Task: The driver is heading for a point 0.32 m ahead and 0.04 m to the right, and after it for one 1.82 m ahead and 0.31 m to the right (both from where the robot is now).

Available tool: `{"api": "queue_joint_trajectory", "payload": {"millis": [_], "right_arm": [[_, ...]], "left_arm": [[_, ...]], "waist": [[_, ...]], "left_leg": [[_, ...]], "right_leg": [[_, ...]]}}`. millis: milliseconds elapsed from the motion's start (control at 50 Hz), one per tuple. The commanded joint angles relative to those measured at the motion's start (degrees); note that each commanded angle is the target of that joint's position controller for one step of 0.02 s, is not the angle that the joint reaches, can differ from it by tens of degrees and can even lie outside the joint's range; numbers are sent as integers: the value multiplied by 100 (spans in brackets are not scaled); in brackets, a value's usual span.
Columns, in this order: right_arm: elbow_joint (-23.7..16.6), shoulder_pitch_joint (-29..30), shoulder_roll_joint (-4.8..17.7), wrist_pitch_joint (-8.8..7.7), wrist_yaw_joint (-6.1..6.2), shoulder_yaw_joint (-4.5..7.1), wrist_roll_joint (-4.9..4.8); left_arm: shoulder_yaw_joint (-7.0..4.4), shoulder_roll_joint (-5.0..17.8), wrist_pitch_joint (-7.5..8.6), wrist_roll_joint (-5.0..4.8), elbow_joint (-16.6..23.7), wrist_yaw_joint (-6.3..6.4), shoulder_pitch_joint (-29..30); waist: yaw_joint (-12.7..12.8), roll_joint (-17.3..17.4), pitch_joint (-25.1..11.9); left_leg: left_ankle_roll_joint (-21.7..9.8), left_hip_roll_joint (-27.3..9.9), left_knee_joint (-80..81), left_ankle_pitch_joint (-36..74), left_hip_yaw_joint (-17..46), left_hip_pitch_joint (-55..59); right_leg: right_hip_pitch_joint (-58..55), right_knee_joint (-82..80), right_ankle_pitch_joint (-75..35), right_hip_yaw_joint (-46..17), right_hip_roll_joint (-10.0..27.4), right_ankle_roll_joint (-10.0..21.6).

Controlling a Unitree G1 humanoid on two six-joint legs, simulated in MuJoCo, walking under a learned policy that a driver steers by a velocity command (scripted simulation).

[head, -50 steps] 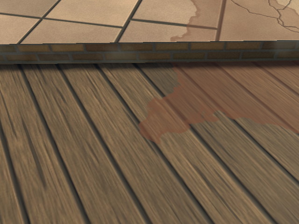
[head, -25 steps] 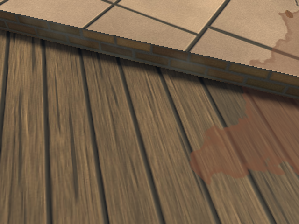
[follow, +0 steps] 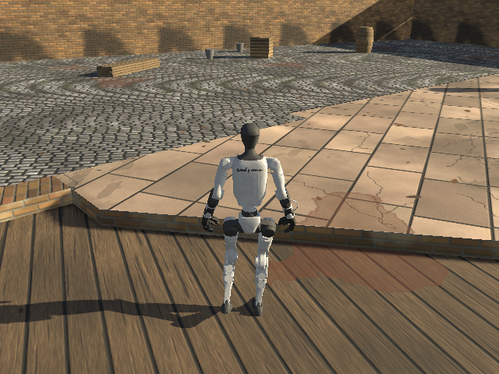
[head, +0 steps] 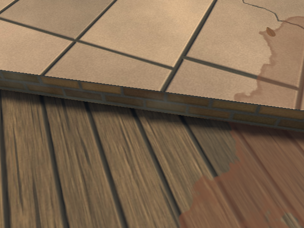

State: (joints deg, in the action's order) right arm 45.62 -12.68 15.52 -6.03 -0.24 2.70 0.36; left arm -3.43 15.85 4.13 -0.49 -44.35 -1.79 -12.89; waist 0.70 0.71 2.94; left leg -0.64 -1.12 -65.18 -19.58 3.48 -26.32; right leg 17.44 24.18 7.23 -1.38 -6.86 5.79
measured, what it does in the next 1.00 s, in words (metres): walks ahead, turning right: left foot, then right foot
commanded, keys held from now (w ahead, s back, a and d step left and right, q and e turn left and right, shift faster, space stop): w+e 0.16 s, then e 0.48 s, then no key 0.08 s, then q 0.28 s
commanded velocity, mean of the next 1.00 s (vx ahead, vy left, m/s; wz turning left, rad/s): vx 0.20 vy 0.00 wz -0.39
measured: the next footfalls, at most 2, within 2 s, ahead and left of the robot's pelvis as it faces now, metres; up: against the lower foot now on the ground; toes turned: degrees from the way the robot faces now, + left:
left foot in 0.32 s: +0.38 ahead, +0.11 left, +0.00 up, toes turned -17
right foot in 0.76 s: +0.27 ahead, -0.13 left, +0.00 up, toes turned -27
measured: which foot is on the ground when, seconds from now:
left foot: up 0.00-0.30, down 0.32-0.76, up 0.78-1.00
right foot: down 0.00-0.32, up 0.34-0.74, down 0.76-1.00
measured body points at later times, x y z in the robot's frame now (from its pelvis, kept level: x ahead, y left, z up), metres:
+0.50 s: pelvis +0.23 +0.04 +0.00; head +0.28 +0.04 +0.45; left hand +0.42 +0.30 -0.11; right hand +0.34 -0.25 -0.09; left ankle +0.34 +0.13 -0.74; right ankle +0.17 -0.07 -0.65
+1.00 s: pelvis +0.27 -0.02 +0.00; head +0.28 -0.04 +0.45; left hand +0.54 +0.12 -0.08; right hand +0.22 -0.32 -0.13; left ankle +0.31 +0.13 -0.68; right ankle +0.24 -0.11 -0.74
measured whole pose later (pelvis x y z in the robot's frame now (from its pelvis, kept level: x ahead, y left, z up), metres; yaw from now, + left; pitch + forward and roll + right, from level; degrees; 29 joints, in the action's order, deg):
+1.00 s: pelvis +0.27 -0.02 +0.00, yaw -23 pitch +1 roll +0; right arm 49.4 -11.7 18.0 2.5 1.0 3.9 -1.2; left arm -1.0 12.2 -0.5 1.4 -38.1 1.2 -5.7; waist -2.0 2.1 1.9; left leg 5.6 -2.6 -53.1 -26.0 0.8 -23.7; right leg 14.2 26.9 13.2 4.0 0.3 2.3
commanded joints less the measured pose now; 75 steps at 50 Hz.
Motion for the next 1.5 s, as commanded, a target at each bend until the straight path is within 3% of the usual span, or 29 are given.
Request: {"api": "queue_joint_trajectory", "payload": {"millis": [20,140,220,280,300,320,340,360,400,460,580,680,740,760,780,800,820,840,900,1100,1200,1220,1240,1260,1280,1320,1340,1380,1500], "right_arm": [[-471,-30,622,-25,73,191,71],[-863,1190,303,-17,67,83,42],[-1081,1620,484,-79,-10,134,8],[-989,1204,679,-158,-42,220,15],[-909,747,800,-185,-10,263,71],[-856,4,1167,-173,50,337,184],[-808,-246,1287,-46,57,334,216],[-822,-203,1036,80,39,334,-8],[-989,442,508,263,112,155,29],[-887,870,613,354,114,161,118],[-684,985,896,413,158,285,30],[-488,796,1127,520,95,343,-80],[-304,703,1059,564,67,286,-232],[-167,423,748,540,23,168,-169],[-277,221,257,481,-82,-24,168],[-278,463,457,507,-38,42,95],[-213,546,779,561,-13,128,-31],[-131,430,794,614,5,163,-106],[111,158,872,751,109,242,-103],[-273,357,646,895,90,215,-154],[-227,-176,663,924,-52,276,-137],[-235,-261,910,919,-21,354,-96],[-312,-369,1670,896,105,541,-88],[-439,-409,1703,781,44,509,117],[-492,-284,1552,641,4,461,163],[-553,253,1265,532,61,404,-62],[-586,388,1123,545,107,348,-145],[-620,291,1066,589,161,316,-123],[-700,184,1227,674,239,366,-104]], "left_arm": [[-161,722,72,-3,462,80,79],[-256,970,-26,-101,318,240,-486],[-265,902,-183,-125,192,303,-847],[-280,868,-309,-83,361,392,-618],[-240,748,-310,-76,494,389,-410],[-136,452,-279,27,699,375,-362],[-44,171,-251,-44,631,338,-1691],[-138,873,-287,-107,511,319,-1929],[-282,1174,-481,-117,667,384,-757],[-247,746,-690,-84,808,411,-705],[-170,575,-689,-14,1088,331,-285],[-170,663,-727,1,1335,201,181],[-190,646,-685,48,1214,161,-112],[-224,816,-673,79,1195,201,-229],[-255,1270,-685,155,1320,296,-214],[-132,955,-595,323,1354,283,-24],[-54,689,-493,344,1279,238,104],[-45,648,-410,303,1162,212,304],[-49,681,-307,246,1022,245,687],[-239,858,-508,144,708,420,799],[-310,938,-549,-51,536,436,1010],[-298,800,-545,-53,401,419,728],[-194,439,-510,212,612,378,824],[-194,510,-489,194,853,422,1506],[-262,696,-494,95,799,430,1517],[-317,740,-516,50,586,480,1235],[-351,821,-521,88,533,519,1148],[-351,737,-488,56,465,499,968],[-324,668,-426,26,475,494,1068]], "waist": [[-167,-291,-413],[261,-454,-315],[351,-565,-311],[48,-761,-578],[-234,-705,-887],[-491,-88,-1740],[-19,1466,-2621],[-70,1252,-2770],[-229,379,-1427],[76,646,-600],[11,603,-988],[-150,667,-773],[67,546,-809],[61,128,-907],[-233,-1423,-1183],[24,-1481,-1195],[50,-1044,-1029],[-66,-1005,-878],[-196,-899,-702],[38,-810,-676],[-334,-793,-782],[-299,-294,-707],[-119,1460,-724],[-531,1480,-756],[-492,758,-785],[-186,383,-587],[-114,443,-578],[-77,544,-736],[-207,667,-602]], "left_leg": [[221,-381,632,270,148,-881],[440,61,3037,2511,-37,-147],[339,339,3785,2389,117,-51],[97,391,4211,2117,174,465],[-110,119,4493,2788,203,1296],[-547,-997,3996,4500,1020,2967],[-1760,-2612,3579,5984,2872,4750],[-1820,-2775,3758,4435,3377,4474],[-1294,-1902,4180,3269,1891,3068],[-1154,-1270,4803,2891,774,1335],[-1379,-1531,5028,3007,67,1494],[-1235,-1629,4915,2252,-133,1592],[-826,-1397,4211,1987,-280,1476],[-392,-1086,3727,1460,-547,996],[213,-420,2405,-767,-1111,-42],[426,-253,1744,-1708,-546,-221],[476,-353,1350,-1538,-282,-72],[491,-352,1244,-1265,-222,-100],[607,-236,951,-654,-74,218],[502,-250,1764,-685,-522,174],[4,23,3601,598,-889,1289],[-257,-103,4239,1575,-385,1775],[-946,-1504,4369,3877,1563,2673],[-2011,-2218,4618,4304,2599,2490],[-2003,-2027,4678,3873,2277,2462],[-1383,-1425,4577,3209,1571,2451],[-1253,-1299,4587,3201,1459,2411],[-1236,-1130,4597,3381,1354,2388],[-1209,-967,4668,2319,1655,2368]], "right_leg": [[-702,-1260,-838,-2000,1584,1161],[-15,-1140,-724,-1376,1007,654],[-673,-397,-1193,-1872,1075,451],[-1130,532,-1704,-2285,1039,216],[-920,1190,-1776,-2121,778,-7],[-54,2701,-401,-1660,440,-293],[1549,4301,3726,-1128,-322,-632],[1945,5059,3335,-1033,326,-758],[2243,5173,2448,-615,651,-1009],[1537,4514,1941,-246,859,-1051],[1016,3020,1040,-56,1113,-988],[522,1886,1066,185,997,-740],[-515,217,318,337,695,-394],[-1311,-311,-566,-138,1012,-208],[-2188,-242,-2729,-1793,2510,254],[-1356,-421,-2447,-1993,2956,1055],[-1090,-489,-2073,-1554,2603,1038],[-1011,-474,-1841,-1142,2320,797],[-690,-466,-2232,-552,2125,610],[-1253,-385,-1959,-400,2595,882],[-946,285,-1518,144,2425,336],[-469,918,-559,531,2086,-140],[1087,2520,1527,1166,1263,-811],[1911,3740,3325,379,576,-972],[2048,4288,3169,-105,717,-915],[2191,4167,2213,-279,878,-879],[2111,4061,1893,-317,902,-925],[1857,4126,1468,-286,765,-1014],[1715,2832,1143,-389,675,-1168]]}}
Keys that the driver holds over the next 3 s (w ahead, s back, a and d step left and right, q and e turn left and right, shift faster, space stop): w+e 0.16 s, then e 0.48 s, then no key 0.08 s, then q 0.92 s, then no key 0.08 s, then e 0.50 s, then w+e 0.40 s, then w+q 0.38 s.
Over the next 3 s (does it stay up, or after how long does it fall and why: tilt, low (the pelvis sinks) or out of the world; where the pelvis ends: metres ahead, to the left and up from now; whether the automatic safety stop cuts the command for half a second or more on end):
stays up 0.57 -0.12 -0.01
